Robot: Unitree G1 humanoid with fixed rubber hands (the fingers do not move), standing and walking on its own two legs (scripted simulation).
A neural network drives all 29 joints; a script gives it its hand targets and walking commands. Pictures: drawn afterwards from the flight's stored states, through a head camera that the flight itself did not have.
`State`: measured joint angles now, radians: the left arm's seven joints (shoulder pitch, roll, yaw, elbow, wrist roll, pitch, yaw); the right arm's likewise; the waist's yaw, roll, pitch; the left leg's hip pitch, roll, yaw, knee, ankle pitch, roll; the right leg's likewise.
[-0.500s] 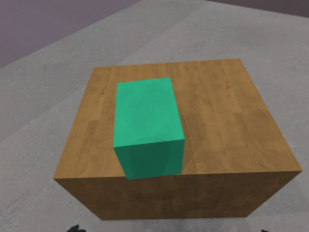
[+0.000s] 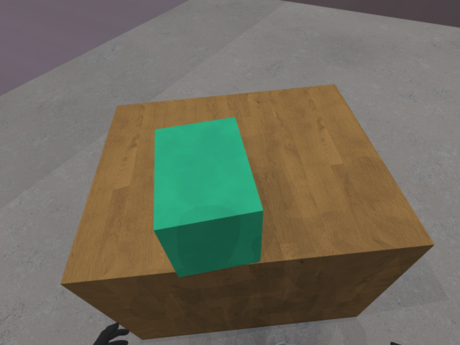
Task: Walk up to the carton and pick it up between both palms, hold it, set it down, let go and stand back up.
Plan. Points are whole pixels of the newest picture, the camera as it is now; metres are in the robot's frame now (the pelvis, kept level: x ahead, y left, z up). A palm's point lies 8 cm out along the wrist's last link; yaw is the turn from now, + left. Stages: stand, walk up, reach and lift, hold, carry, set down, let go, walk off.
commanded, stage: walk up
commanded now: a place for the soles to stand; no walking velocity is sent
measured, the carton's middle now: (207, 195) +0.44 +0.07 -0.03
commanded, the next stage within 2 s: none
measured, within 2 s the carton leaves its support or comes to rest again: neither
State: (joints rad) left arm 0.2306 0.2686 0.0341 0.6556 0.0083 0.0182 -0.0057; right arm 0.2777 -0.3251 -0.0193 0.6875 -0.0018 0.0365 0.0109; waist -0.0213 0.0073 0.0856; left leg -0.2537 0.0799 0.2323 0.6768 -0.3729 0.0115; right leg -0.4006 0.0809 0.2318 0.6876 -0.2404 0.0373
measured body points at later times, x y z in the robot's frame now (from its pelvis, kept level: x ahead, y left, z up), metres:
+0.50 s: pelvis -0.02 +0.01 +0.00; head +0.01 +0.02 +0.45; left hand +0.13 +0.27 -0.12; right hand +0.03 -0.26 -0.11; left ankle -0.04 +0.10 -0.72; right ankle +0.05 -0.12 -0.71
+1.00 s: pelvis -0.02 -0.02 +0.01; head -0.02 -0.02 +0.46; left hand +0.11 +0.24 -0.10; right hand +0.03 -0.28 -0.10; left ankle -0.04 +0.10 -0.72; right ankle +0.02 -0.13 -0.72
